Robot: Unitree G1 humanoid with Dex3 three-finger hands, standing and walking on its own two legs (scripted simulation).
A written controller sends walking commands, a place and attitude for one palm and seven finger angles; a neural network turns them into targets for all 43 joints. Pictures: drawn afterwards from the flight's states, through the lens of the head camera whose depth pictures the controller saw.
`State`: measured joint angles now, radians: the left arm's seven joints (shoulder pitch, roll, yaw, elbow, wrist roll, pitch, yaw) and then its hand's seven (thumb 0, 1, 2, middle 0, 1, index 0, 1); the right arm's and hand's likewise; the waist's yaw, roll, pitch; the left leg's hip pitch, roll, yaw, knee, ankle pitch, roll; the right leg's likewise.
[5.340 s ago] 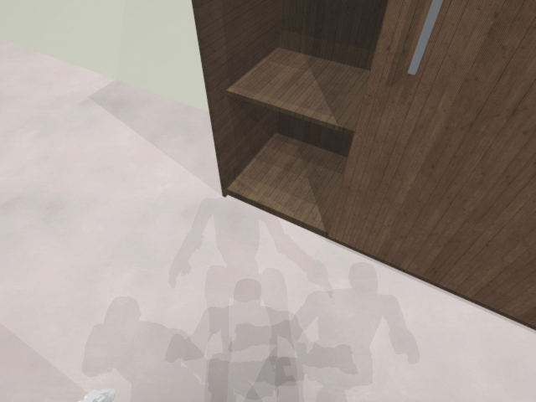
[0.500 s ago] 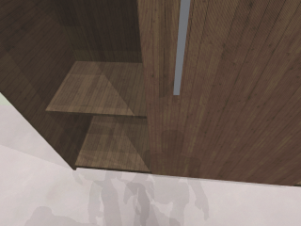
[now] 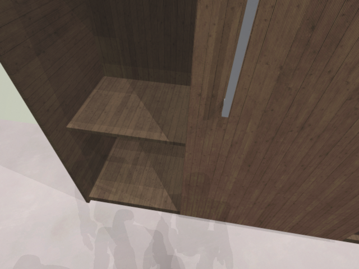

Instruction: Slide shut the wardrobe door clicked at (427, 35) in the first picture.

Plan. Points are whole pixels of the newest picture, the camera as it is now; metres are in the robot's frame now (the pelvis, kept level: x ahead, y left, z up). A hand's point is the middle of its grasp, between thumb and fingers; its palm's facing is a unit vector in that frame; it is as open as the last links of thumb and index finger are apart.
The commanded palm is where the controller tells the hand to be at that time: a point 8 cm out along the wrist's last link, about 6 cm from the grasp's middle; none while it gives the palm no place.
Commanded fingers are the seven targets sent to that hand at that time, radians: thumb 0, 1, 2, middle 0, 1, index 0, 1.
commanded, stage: come to a stop and stand still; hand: right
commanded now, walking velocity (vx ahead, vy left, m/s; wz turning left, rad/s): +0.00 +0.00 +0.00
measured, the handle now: (238, 53) +0.51 -0.08 +0.25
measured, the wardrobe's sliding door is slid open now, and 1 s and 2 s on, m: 0.55 0.55 0.55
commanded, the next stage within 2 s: look again from close up in 0.92 s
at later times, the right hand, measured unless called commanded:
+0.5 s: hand out of the picture -0.03 -0.13 -0.18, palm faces +0.06 +0.98 -0.17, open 7.4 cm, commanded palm none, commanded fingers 0.00 -0.90 -0.90 0.20 0.30 0.20 0.30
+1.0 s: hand out of the picture +0.00 -0.13 -0.18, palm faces +0.06 +0.98 -0.19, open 7.4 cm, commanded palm none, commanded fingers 0.00 -0.90 -0.90 0.20 0.30 0.20 0.30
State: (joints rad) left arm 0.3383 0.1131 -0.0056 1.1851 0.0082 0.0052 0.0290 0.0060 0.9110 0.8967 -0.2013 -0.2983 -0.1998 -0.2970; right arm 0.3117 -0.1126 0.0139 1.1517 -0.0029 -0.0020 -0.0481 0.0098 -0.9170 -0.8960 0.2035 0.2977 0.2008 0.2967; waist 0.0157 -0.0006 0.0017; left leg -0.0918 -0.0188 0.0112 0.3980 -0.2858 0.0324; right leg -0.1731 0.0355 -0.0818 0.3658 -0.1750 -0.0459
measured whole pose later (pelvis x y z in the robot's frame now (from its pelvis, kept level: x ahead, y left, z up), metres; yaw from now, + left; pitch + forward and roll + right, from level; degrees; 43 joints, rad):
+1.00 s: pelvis +0.03 +0.03 +0.00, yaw +0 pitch -1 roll -1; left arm 0.28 0.13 -0.01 1.17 0.01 0.00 0.05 0.01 0.92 0.90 -0.20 -0.30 -0.20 -0.30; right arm 0.33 -0.12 0.01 1.15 0.00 -0.02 -0.06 0.01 -0.91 -0.90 0.20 0.30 0.20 0.30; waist 0.00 0.00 0.02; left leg -0.04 -0.07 0.03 0.37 -0.31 0.08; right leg -0.16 -0.01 -0.06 0.41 -0.23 0.00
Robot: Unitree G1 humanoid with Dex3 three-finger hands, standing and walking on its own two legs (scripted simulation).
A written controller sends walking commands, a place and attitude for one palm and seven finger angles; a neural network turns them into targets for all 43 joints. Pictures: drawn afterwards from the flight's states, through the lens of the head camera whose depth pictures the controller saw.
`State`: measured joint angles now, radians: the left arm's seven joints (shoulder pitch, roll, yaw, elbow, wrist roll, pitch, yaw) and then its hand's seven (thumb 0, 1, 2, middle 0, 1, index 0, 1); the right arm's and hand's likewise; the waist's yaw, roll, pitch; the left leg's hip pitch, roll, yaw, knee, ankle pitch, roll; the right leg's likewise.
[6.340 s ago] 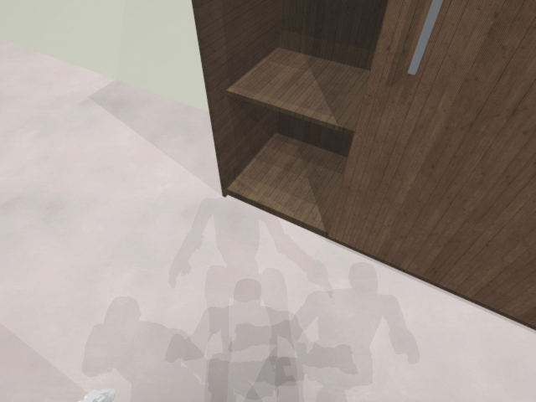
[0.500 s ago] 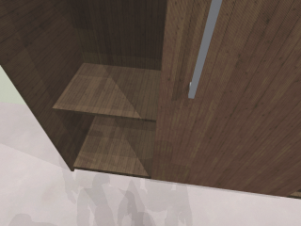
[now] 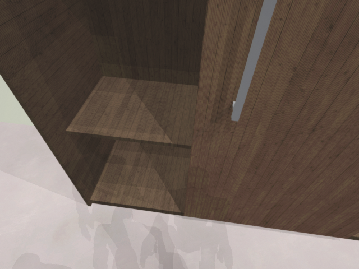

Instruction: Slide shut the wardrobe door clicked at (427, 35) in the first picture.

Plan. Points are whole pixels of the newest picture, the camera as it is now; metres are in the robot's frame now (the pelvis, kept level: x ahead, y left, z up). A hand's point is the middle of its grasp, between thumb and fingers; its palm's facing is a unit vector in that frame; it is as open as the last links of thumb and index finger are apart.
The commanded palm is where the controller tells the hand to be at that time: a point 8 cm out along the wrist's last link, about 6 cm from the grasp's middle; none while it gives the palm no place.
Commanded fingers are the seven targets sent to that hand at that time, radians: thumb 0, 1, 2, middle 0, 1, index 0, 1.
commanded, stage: look again from close up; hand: right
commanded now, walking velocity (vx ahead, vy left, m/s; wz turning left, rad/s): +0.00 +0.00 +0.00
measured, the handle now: (251, 55) +0.49 -0.11 +0.26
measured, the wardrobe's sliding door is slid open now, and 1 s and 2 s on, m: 0.55 0.55 0.55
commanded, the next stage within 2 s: shuffle to correct the standing spot in 1.08 s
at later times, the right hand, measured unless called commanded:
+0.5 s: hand out of the picture +0.00 -0.23 -0.18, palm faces -0.01 +0.98 -0.20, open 7.4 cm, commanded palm none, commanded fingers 0.00 -0.90 -0.90 0.20 0.30 0.20 0.30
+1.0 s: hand out of the picture -0.03 -0.24 -0.18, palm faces -0.01 +0.98 -0.18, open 7.4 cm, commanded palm none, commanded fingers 0.00 -0.90 -0.90 0.20 0.30 0.20 0.30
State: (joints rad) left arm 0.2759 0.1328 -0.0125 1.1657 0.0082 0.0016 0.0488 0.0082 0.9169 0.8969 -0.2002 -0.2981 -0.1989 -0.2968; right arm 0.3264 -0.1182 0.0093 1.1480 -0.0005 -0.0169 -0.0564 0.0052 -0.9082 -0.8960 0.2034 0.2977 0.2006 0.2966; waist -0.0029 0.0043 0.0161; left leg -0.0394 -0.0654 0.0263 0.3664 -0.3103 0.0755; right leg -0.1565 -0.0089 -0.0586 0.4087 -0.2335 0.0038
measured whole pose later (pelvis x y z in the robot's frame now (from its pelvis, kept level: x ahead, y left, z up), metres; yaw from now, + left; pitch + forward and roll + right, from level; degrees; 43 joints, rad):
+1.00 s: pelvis -0.01 -0.07 +0.00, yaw +1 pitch +0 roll +0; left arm 0.25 0.17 -0.02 1.10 0.01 -0.03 0.03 0.01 0.91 0.90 -0.20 -0.30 -0.20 -0.30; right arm 0.30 -0.17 0.03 1.11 -0.01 0.00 -0.04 0.01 -0.91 -0.90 0.20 0.30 0.20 0.30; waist -0.01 0.03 0.03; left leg -0.11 0.03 -0.01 0.44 -0.33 -0.02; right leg -0.20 0.08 -0.07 0.43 -0.23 -0.10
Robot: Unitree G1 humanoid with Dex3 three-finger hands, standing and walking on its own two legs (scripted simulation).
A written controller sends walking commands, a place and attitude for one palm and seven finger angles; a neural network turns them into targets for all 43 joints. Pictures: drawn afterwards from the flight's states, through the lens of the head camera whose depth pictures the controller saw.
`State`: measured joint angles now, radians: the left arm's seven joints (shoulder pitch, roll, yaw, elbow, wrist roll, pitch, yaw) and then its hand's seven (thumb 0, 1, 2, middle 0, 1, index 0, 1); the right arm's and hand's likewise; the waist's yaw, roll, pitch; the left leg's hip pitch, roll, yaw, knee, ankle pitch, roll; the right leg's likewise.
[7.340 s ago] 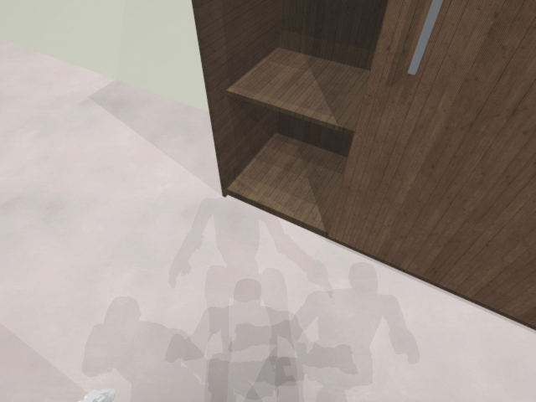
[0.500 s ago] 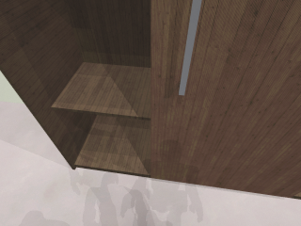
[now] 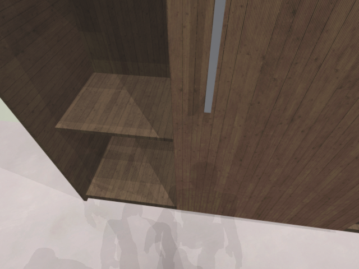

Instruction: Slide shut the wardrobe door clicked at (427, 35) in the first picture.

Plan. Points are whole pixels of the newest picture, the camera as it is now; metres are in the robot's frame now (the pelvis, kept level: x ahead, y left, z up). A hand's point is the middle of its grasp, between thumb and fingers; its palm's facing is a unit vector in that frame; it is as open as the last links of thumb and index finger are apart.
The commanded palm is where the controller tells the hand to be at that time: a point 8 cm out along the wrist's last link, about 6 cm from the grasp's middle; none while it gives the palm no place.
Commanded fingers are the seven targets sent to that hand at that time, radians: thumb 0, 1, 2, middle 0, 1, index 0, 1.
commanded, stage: look again from close up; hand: right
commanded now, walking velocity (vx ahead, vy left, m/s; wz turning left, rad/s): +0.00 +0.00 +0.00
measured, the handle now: (214, 44) +0.50 -0.05 +0.26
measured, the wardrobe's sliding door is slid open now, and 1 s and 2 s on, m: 0.55 0.55 0.55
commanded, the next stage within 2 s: shuffle to correct the standing spot in 0.08 s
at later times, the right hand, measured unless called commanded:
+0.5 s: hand out of the picture -0.02 -0.14 -0.18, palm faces +0.03 +0.98 -0.20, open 7.4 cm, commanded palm none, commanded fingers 0.00 -0.90 -0.90 0.20 0.30 0.20 0.30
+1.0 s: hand out of the picture +0.01 -0.05 -0.19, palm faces +0.15 +0.98 -0.13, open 7.4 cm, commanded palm none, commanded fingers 0.00 -0.90 -0.90 0.20 0.30 0.20 0.30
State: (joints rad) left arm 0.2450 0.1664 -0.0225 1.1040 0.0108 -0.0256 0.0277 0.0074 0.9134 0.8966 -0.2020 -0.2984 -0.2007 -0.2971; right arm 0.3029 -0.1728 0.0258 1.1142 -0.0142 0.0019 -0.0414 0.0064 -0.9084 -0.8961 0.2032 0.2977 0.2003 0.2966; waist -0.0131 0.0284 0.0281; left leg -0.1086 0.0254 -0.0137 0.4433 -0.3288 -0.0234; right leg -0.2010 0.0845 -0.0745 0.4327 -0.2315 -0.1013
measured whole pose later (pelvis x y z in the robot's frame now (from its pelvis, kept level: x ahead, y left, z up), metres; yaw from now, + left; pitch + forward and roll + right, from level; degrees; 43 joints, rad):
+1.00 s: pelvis +0.04 +0.11 +0.00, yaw -6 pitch +0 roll +1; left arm 0.24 0.14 0.01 1.05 0.03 -0.01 0.05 0.01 0.92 0.90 -0.20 -0.30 -0.20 -0.30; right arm 0.33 -0.15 -0.04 1.03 -0.03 0.06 0.00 0.01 -0.91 -0.90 0.20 0.30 0.20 0.30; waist -0.01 0.04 0.05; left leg -0.44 0.02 0.03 1.05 -0.40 0.00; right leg -0.28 -0.07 -0.13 0.55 -0.26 -0.01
